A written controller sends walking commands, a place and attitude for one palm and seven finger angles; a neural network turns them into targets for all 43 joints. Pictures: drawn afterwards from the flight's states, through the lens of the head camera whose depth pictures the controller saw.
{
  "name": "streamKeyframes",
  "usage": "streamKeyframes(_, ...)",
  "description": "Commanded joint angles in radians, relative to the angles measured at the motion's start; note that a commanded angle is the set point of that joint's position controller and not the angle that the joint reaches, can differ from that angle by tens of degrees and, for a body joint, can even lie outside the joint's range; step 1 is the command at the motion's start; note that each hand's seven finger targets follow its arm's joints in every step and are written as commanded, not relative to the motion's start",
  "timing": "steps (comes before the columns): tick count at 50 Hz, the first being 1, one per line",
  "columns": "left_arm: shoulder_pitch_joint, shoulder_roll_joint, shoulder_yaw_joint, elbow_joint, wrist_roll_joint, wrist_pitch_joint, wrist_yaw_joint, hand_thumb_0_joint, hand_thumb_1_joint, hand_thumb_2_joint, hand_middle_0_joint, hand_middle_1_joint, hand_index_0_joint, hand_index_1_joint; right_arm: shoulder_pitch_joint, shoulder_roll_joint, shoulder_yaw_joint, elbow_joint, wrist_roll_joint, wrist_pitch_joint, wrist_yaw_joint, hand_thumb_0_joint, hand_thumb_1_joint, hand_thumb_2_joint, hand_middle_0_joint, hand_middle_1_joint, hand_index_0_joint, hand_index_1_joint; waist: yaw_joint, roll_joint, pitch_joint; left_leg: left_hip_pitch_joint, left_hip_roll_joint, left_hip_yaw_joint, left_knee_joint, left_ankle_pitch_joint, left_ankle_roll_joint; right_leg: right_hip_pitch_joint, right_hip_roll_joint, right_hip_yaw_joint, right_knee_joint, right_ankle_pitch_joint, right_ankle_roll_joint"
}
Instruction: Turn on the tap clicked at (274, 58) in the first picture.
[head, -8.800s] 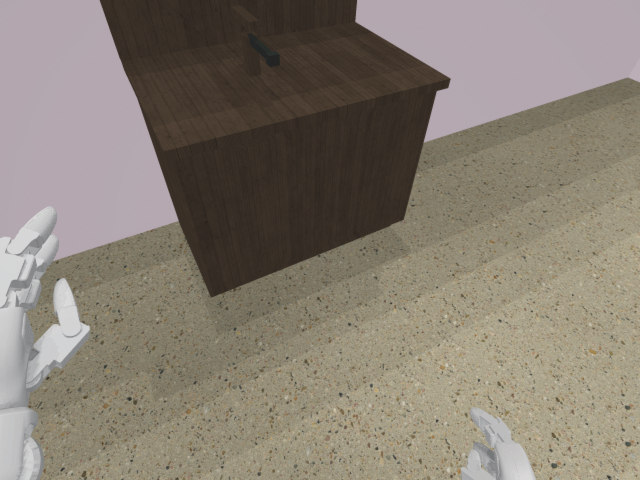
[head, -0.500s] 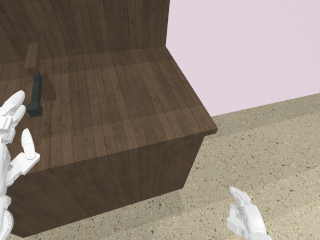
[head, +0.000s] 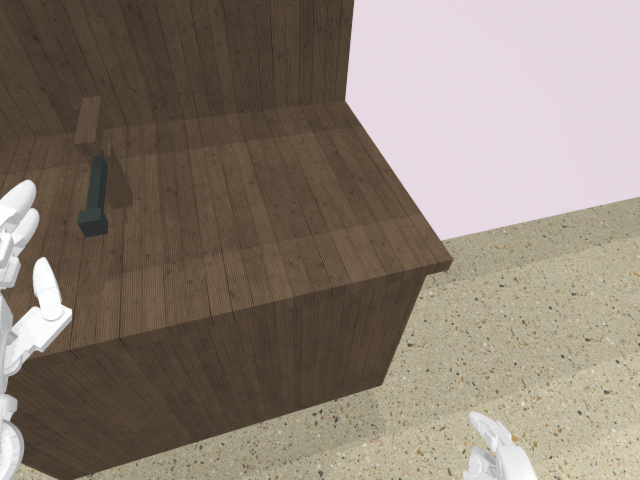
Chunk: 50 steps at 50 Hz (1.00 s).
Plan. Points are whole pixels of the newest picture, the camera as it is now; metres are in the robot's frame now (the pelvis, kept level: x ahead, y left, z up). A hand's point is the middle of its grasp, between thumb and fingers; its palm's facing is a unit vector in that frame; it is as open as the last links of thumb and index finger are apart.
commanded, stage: shuffle to correct the standing spot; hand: left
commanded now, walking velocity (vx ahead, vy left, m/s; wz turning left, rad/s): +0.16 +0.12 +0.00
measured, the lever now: (93, 222) +0.42 +0.35 +0.08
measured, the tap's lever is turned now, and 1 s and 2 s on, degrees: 0 0 0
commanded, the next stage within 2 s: come to a stop and stand still in 0.62 s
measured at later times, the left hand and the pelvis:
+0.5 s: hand (43, 288) +0.24 +0.28 +0.18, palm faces +0.42 -0.83 -0.36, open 7.4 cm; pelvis +0.03 +0.03 +0.01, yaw +1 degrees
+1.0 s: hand (19, 221) +0.31 +0.33 +0.18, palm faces +0.43 -0.83 -0.35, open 7.4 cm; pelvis +0.08 +0.08 +0.01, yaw +1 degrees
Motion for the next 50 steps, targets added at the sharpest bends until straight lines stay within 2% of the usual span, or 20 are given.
streamKeyframes(1, -0.109, 0.169, 0.11, -0.198, -0.008, -0.062, 0.02, 0.0, 0.9, 0.9, -0.2, -0.3, -0.2, -0.3, -0.1, -0.123, -0.06, -0.147, 0.009, -0.045, -0.009, 0.0, -0.9, -0.9, 0.2, 0.3, 0.2, 0.3, -0.01, -0.027, -0.063, -0.001, 0.051, -0.09, -0.112, 0.129, -0.068, -0.015, -0.109, 0.143, -0.053, 0.164, -0.163)
streamKeyframes(3, -0.128, 0.164, 0.105, -0.231, -0.005, -0.062, 0.016, 0.0, 0.9, 0.9, -0.2, -0.3, -0.2, -0.3, -0.101, -0.139, -0.064, -0.157, 0.012, -0.051, -0.012, 0.0, -0.9, -0.9, 0.2, 0.3, 0.2, 0.3, -0.015, 0.218, -0.059, 0.14, 0.157, -0.292, -0.315, 0.194, -0.056, -0.168, 0.05, -0.038, 0.184, 0.083, -0.075)
streamKeyframes(5, -0.175, 0.204, 0.121, -0.292, 0.007, -0.071, 0.016, 0.0, 0.9, 0.9, -0.2, -0.3, -0.2, -0.3, -0.1, -0.129, -0.062, -0.16, -0.005, -0.073, -0.011, 0.0, -0.9, -0.9, 0.2, 0.3, 0.2, 0.3, -0.015, 0.243, -0.045, 0.277, 0.244, -0.427, -0.398, 0.3, -0.007, -0.337, 0.068, -0.018, 0.32, -0.163, -0.066)
streamKeyframes(12, -0.023, 0.17, 0.123, -0.165, 0.004, -0.057, 0.021, 0.0, 0.9, 0.9, -0.2, -0.3, -0.2, -0.3, -0.113, -0.13, -0.05, -0.164, -0.014, -0.067, -0.015, 0.0, -0.9, -0.9, 0.2, 0.3, 0.2, 0.3, 0.032, 0.094, -0.075, -0.107, 0.164, -0.194, -0.313, 0.099, -0.022, 0.151, 0.039, -0.06, -0.118, 0.081, -0.094)
streamKeyframes(13, -0.008, 0.179, 0.128, -0.15, 0.005, -0.058, 0.021, 0.0, 0.9, 0.9, -0.2, -0.3, -0.2, -0.3, -0.116, -0.126, -0.054, -0.169, -0.014, -0.058, -0.017, 0.0, -0.9, -0.9, 0.2, 0.3, 0.2, 0.3, 0.041, -0.01, -0.091, -0.251, 0.118, -0.152, -0.186, 0.008, -0.044, 0.309, -0.018, 0.029, -0.183, 0.086, -0.126)
streamKeyframes(15, -0.021, 0.2, 0.152, -0.135, -0.009, -0.06, 0.015, 0.0, 0.9, 0.9, -0.2, -0.3, -0.2, -0.3, -0.111, -0.147, -0.084, -0.184, -0.008, -0.055, -0.012, 0.0, -0.9, -0.9, 0.2, 0.3, 0.2, 0.3, 0.032, -0.315, -0.083, -0.388, 0.003, -0.088, 0.381, -0.145, -0.063, 0.208, -0.392, 0.64, -0.398, -0.156, -0.316)
streamKeyframes(16, -0.072, 0.154, 0.108, -0.166, -0.014, -0.06, 0.008, 0.0, 0.9, 0.9, -0.2, -0.3, -0.2, -0.3, -0.08, -0.156, -0.096, -0.166, -0.005, -0.056, -0.003, 0.0, -0.9, -0.9, 0.2, 0.3, 0.2, 0.3, 0.009, -0.256, -0.034, -0.378, 0.038, -0.146, 0.506, -0.125, -0.084, 0.082, -0.412, 0.655, -0.423, -0.228, -0.342)
streamKeyframes(20, -0.15, 0.192, 0.105, -0.239, 0.013, -0.074, 0.024, 0.0, 0.9, 0.9, -0.2, -0.3, -0.2, -0.3, -0.104, -0.112, -0.057, -0.121, -0.004, -0.05, -0.003, 0.0, -0.9, -0.9, 0.2, 0.3, 0.2, 0.3, -0.001, -0.05, -0.046, -0.22, 0.131, -0.111, 0.284, -0.03, -0.076, -0.038, -0.291, 0.279, -0.302, 0.12, -0.257)
streamKeyframes(24, -0.125, 0.168, 0.088, -0.235, 0.012, -0.053, 0.035, 0.0, 0.9, 0.9, -0.2, -0.3, -0.2, -0.3, -0.102, -0.091, -0.062, -0.119, -0.011, -0.094, -0.03, 0.0, -0.9, -0.9, 0.2, 0.3, 0.2, 0.3, 0.013, -0.059, -0.068, 0.142, 0.005, 0.095, -0.159, 0.107, -0.077, -0.091, -0.131, 0.069, -0.165, 0.072, -0.16)
streamKeyframes(27, -0.13, 0.175, 0.108, -0.311, 0.007, -0.064, 0.033, 0.0, 0.9, 0.9, -0.2, -0.3, -0.2, -0.3, -0.087, -0.14, -0.086, -0.152, 0.01, -0.108, -0.032, 0.0, -0.9, -0.9, 0.2, 0.3, 0.2, 0.3, 0.004, 0.232, -0.105, 0.303, 0.255, -0.325, -0.303, 0.362, 0.07, -0.289, 0.063, -0.05, 0.312, -0.076, -0.054)
streamKeyframes(29, -0.102, 0.206, 0.149, -0.238, 0.007, -0.058, 0.024, 0.0, 0.9, 0.9, -0.2, -0.3, -0.2, -0.3, -0.097, -0.13, -0.086, -0.137, 0.009, -0.11, -0.023, 0.0, -0.9, -0.9, 0.2, 0.3, 0.2, 0.3, 0.008, 0.249, -0.061, 0.153, 0.292, -0.374, -0.314, 0.349, 0.132, -0.269, 0.046, 0.002, 0.346, -0.209, -0.061)
streamKeyframes(32, -0.044, 0.197, 0.166, -0.257, 0.01, -0.064, 0.012, 0.0, 0.9, 0.9, -0.2, -0.3, -0.2, -0.3, -0.112, -0.123, -0.071, -0.139, 0.015, -0.115, -0.004, 0.0, -0.9, -0.9, 0.2, 0.3, 0.2, 0.3, 0.033, 0.167, -0.099, -0.039, 0.208, -0.188, -0.165, 0.316, 0.047, 0.036, 0.051, -0.014, -0.036, 0.008, -0.078)
streamKeyframes(33, -0.01, 0.207, 0.175, -0.225, 0.012, -0.065, 0.008, 0.0, 0.9, 0.9, -0.2, -0.3, -0.2, -0.3, -0.112, -0.112, -0.067, -0.136, 0.014, -0.112, -0.001, 0.0, -0.9, -0.9, 0.2, 0.3, 0.2, 0.3, 0.04, 0.017, -0.115, -0.139, 0.128, -0.097, 0.008, 0.206, -0.007, 0.166, 0.004, 0.084, -0.204, 0.125, -0.103)
streamKeyframes(34, 0.009, 0.223, 0.18, -0.193, 0.003, -0.057, 0.004, 0.0, 0.9, 0.9, -0.2, -0.3, -0.2, -0.3, -0.108, -0.086, -0.067, -0.142, 0.018, -0.111, 0.001, 0.0, -0.9, -0.9, 0.2, 0.3, 0.2, 0.3, 0.032, -0.294, -0.11, -0.273, 0.008, 0.014, 0.281, 0.029, -0.063, 0.211, -0.186, 0.425, -0.313, 0.149, -0.198)
streamKeyframes(35, 0.037, 0.172, 0.148, -0.167, -0.028, -0.043, -0.003, 0.0, 0.9, 0.9, -0.2, -0.3, -0.2, -0.3, -0.086, -0.115, -0.093, -0.151, 0.032, -0.11, 0.008, 0.0, -0.9, -0.9, 0.2, 0.3, 0.2, 0.3, 0.027, -0.398, -0.056, -0.353, 0.009, -0.033, 0.421, -0.08, -0.091, 0.183, -0.297, 0.558, -0.357, 0.202, -0.277)
streamKeyframes(37, 0.001, 0.19, 0.166, -0.203, -0.027, -0.052, 0.001, 0.0, 0.9, 0.9, -0.2, -0.3, -0.2, -0.3, -0.093, -0.108, -0.062, -0.127, 0.027, -0.105, 0.014, 0.0, -0.9, -0.9, 0.2, 0.3, 0.2, 0.3, 0.013, -0.203, -0.007, -0.377, 0.102, -0.113, 0.418, -0.11, -0.098, 0.146, -0.302, 0.442, -0.274, 0.45, -0.316)
streamKeyframes(41, -0.102, 0.156, 0.115, -0.223, -0.003, -0.063, 0.019, 0.0, 0.9, 0.9, -0.2, -0.3, -0.2, -0.3, -0.11, -0.074, -0.034, -0.089, -0.003, -0.121, -0.014, 0.0, -0.9, -0.9, 0.2, 0.3, 0.2, 0.3, -0.011, 0.018, -0.162, 0.228, 0.029, 0.005, -0.282, 0.346, -0.069, 0.021, -0.048, 0.039, 0.078, 0.58, -0.108)
streamKeyframes(43, -0.208, 0.168, 0.087, -0.292, 0.001, -0.061, 0.02, 0.0, 0.9, 0.9, -0.2, -0.3, -0.2, -0.3, -0.106, -0.116, -0.07, -0.123, -0.001, -0.127, -0.011, 0.0, -0.9, -0.9, 0.2, 0.3, 0.2, 0.3, 0.018, 0.184, -0.198, 0.422, 0.31, -0.309, -0.32, 0.778, 0.05, -0.223, 0.045, 0.041, 0.347, -0.058, -0.056)
streamKeyframes(45, -0.186, 0.168, 0.097, -0.228, -0.004, -0.022, 0.015, 0.0, 0.9, 0.9, -0.2, -0.3, -0.2, -0.3, -0.139, -0.09, -0.057, -0.131, -0.006, -0.136, -0.009, 0.0, -0.9, -0.9, 0.2, 0.3, 0.2, 0.3, 0.013, 0.154, -0.113, 0.362, 0.338, -0.368, -0.364, 0.831, 0.09, -0.285, 0.067, 0.059, 0.435, -0.124, -0.048)
streamKeyframes(50, -0.017, 0.207, 0.13, -0.364, 0.009, -0.012, 0.012, 0.0, 0.9, 0.9, -0.2, -0.3, -0.2, -0.3, -0.133, -0.091, -0.037, -0.159, -0.008, -0.132, 0.013, 0.0, -0.9, -0.9, 0.2, 0.3, 0.2, 0.3, 0.034, 0.201, -0.127, 0.182, 0.262, -0.175, -0.307, 0.704, -0.027, -0.006, 0.037, 0.019, -0.047, 0.053, -0.077)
